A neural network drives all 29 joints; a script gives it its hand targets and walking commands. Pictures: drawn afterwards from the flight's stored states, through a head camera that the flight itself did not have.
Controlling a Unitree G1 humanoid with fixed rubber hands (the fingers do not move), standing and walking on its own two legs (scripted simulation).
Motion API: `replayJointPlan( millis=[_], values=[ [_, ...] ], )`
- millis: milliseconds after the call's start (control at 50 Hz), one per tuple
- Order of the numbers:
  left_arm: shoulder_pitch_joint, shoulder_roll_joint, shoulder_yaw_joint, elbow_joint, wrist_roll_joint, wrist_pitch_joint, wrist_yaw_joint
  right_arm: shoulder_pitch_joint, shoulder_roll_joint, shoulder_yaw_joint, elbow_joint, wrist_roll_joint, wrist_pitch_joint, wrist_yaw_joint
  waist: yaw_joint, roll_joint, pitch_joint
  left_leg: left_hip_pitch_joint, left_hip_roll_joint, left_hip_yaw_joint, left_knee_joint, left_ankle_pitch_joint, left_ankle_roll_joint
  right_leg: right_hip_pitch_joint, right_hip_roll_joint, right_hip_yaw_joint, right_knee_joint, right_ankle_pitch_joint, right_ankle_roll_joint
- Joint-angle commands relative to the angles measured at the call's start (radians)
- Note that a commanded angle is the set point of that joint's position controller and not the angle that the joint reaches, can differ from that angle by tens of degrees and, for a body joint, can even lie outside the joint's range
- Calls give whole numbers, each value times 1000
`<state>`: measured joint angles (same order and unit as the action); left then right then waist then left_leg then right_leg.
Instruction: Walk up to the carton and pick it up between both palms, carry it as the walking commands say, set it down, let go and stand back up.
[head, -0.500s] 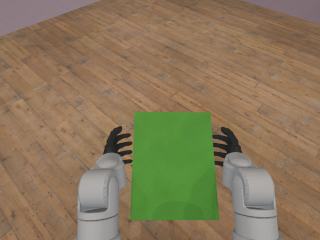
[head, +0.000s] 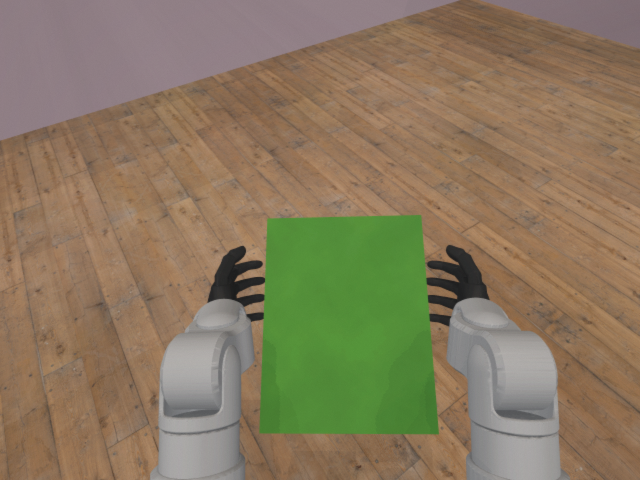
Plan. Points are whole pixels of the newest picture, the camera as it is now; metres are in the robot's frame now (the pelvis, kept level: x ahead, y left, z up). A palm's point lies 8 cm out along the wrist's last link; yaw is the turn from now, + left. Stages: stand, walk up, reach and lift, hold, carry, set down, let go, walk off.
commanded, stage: carry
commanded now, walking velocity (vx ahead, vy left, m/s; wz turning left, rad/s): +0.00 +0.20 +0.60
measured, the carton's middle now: (345, 323) +0.33 -0.02 +0.01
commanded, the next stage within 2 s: none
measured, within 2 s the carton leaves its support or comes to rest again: neither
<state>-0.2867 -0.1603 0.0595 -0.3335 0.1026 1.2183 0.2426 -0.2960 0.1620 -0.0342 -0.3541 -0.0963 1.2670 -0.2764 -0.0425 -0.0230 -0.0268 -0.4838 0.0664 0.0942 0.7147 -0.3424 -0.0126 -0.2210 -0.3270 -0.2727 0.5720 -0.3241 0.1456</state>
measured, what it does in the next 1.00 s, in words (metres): steps to the left: left foot, then right foot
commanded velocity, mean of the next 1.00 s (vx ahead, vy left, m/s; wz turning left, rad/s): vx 0.00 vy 0.01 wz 0.04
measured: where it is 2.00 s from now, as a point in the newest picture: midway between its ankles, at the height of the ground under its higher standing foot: outside the picture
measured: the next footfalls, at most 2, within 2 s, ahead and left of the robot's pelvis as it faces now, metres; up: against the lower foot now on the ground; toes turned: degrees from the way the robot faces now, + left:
left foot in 0.04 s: +0.11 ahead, +0.17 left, +0.00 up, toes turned +8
right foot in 0.56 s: +0.02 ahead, +0.05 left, +0.00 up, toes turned -2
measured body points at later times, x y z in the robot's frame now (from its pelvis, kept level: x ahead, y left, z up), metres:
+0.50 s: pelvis +0.01 +0.15 +0.01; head +0.00 +0.15 +0.46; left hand +0.29 +0.32 +0.12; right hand +0.31 +0.05 +0.11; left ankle +0.07 +0.16 -0.73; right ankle -0.02 +0.03 -0.71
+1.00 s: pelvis -0.01 +0.20 +0.02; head -0.02 +0.20 +0.47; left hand +0.28 +0.37 +0.13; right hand +0.30 +0.10 +0.12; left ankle +0.03 +0.24 -0.73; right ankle -0.03 +0.10 -0.72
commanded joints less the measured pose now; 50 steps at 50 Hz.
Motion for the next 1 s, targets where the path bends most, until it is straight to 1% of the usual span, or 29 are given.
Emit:
replayJointPlan(
  millis=[0, 20, 40, 60, 80, 120, 180, 240, 360, 460, 500, 520, 540, 560, 580, 600, 620, 640, 660, 680, 700, 720, 740, 760, 780, 800, 860, 920, 980],
  values=[
    [-237, -947, -452, -47, -301, -3, -210, -322, 1009, 530, -42, 354, -24, 248, 39, -171, -341, 174, -69, 101, -241, 117, 22, 178, -91, 5, 111, 634, -95],
    [-246, -945, -453, -45, -298, -2, -211, -309, 1013, 520, -26, 350, -23, 248, 19, -29, -391, 359, -41, 23, -303, 238, 46, 27, -40, 10, 280, 345, -58],
    [-256, -953, -471, -51, -310, 7, -218, -299, 1010, 501, -3, 336, -24, 247, 9, 231, -372, 529, 173, -319, -300, 635, 133, -317, 92, -2, 485, -195, -13],
    [-308, -961, -508, -85, -335, 9, -218, -299, 1011, 470, 7, 339, -29, 247, 18, 385, -394, 559, 282, -470, -263, 911, 206, -433, 184, 79, 643, -483, -23],
    [-306, -992, -533, -71, -354, 5, -225, -285, 1021, 464, 1, 328, -37, 247, 33, 288, -414, 544, 271, -423, -242, 883, 206, -439, 180, 176, 721, -438, -46],
    [-423, -1066, -608, -138, -416, -12, -242, -280, 1062, 458, -27, 316, -71, 254, 29, 178, -434, 489, 199, -288, -265, 690, 181, -414, 176, 215, 690, -262, -55],
    [-433, -1101, -631, -157, -432, -34, -246, -283, 1079, 454, -68, 311, -111, 254, 22, 170, -468, 480, 180, -267, -340, 490, 196, -368, 204, 230, 634, -133, -61],
    [-383, -1079, -610, -137, -405, -39, -241, -268, 1057, 465, -72, 304, -115, 255, 20, 120, -443, 457, 187, -306, -419, 357, 165, -336, 224, 255, 530, -96, -71],
    [-282, -1026, -537, -37, -332, -21, -223, -282, 1015, 488, -53, 319, -87, 258, 29, 108, -396, 438, 167, -321, -500, 426, 51, -215, 269, 240, 266, -79, -81],
    [-272, -998, -493, 13, -306, -8, -216, -312, 1023, 500, -32, 333, -63, 259, 35, 144, -371, 499, 91, -251, -575, 575, -99, -64, 335, 135, -44, -93, -119],
    [-273, -985, -479, 21, -305, -3, -216, -323, 1024, 502, -29, 333, -57, 255, 43, 126, -384, 526, 53, -204, -564, 544, -150, 24, 345, 78, -198, -46, -128],
    [-270, -979, -473, 24, -305, 0, -216, -329, 1021, 501, -27, 331, -55, 253, 53, 107, -391, 493, 31, -174, -546, 493, -184, 112, 328, 65, -286, 7, -134],
    [-270, -973, -466, 25, -307, 3, -218, -333, 1018, 499, -21, 327, -53, 249, 61, 76, -404, 431, 6, -161, -502, 395, -212, 216, 278, 110, -324, 26, -156],
    [-277, -972, -461, 30, -308, 6, -221, -336, 1016, 498, -15, 322, -50, 245, 70, -15, -404, 342, -25, -139, -381, 252, -238, 289, 188, 208, -325, 30, -202],
    [-294, -981, -453, 44, -305, 4, -225, -359, 1005, 511, -24, 326, -47, 244, 70, -147, -340, 273, -62, -120, -173, 146, -221, 176, 86, 348, -332, -75, -265],
    [-323, -985, -451, 60, -300, 8, -230, -371, 1001, 507, -6, 328, -44, 243, 61, -231, -289, 276, -43, -172, 72, 14, -157, -12, -9, 439, -324, -133, -309],
    [-354, -979, -457, 66, -302, 15, -237, -379, 995, 487, 14, 320, -43, 239, 53, -220, -232, 259, -47, -195, 232, -42, -121, -141, -43, 417, -333, -151, -325],
    [-382, -980, -473, 68, -314, 21, -244, -385, 985, 464, 28, 307, -44, 236, 42, -163, -165, 235, -39, -211, 249, -57, -80, -213, -17, 338, -302, -115, -305],
    [-407, -988, -479, 71, -318, 25, -245, -391, 978, 453, 37, 302, -47, 237, 30, -72, -128, 239, -29, -209, 82, -8, -48, -225, 47, 271, -228, -50, -265],
    [-430, -994, -479, 70, -318, 26, -239, -407, 980, 446, 33, 306, -49, 239, 17, 30, -110, 229, -19, -177, -226, 105, -25, -160, 124, 208, -123, 7, -218],
    [-430, -993, -470, 63, -315, 24, -228, -429, 987, 443, 13, 319, -47, 239, 31, 127, -129, 266, -48, -116, -372, 177, -22, -121, 171, 175, -46, 72, -208],
    [-414, -980, -463, 53, -303, 25, -217, -433, 981, 433, 39, 324, -45, 241, 45, 256, -194, 343, 101, -298, -369, 534, 3, -165, 228, 175, 11, -12, -156],
    [-446, -973, -473, 35, -306, 26, -213, -416, 987, 422, 62, 324, -48, 242, 39, 294, -246, 353, 182, -502, -450, 582, 30, -151, 282, 180, 63, -121, -121],
    [-435, -982, -464, 42, -305, 21, -213, -422, 1000, 429, 49, 328, -50, 242, 36, 246, -274, 390, 202, -533, -482, 579, 26, -155, 296, 202, 88, -168, -125],
    [-428, -1002, -466, 42, -309, 13, -216, -430, 1022, 437, 36, 332, -55, 246, 35, 171, -309, 412, 192, -493, -501, 516, 0, -136, 302, 212, 104, -162, -135],
    [-432, -1026, -480, 30, -317, 7, -219, -434, 1048, 445, 24, 336, -62, 250, 38, 154, -322, 412, 168, -440, -523, 460, -33, -113, 316, 205, 94, -140, -145],
    [-415, -1058, -500, 17, -322, -5, -219, -420, 1080, 466, -5, 343, -74, 255, 39, 170, -371, 462, 94, -281, -528, 496, -82, -51, 342, 161, 39, -66, -159],
    [-368, -1036, -489, 28, -313, -2, -212, -402, 1052, 474, -17, 337, -68, 252, 38, 152, -403, 513, 87, -246, -495, 569, -69, -19, 343, 136, -73, -32, -162],
    [-338, -1000, -471, 44, -305, 10, -213, -371, 1015, 467, 4, 318, -55, 244, 47, 113, -415, 445, 74, -239, -472, 476, -82, 124, 294, 146, -218, 57, -169]
  ],
)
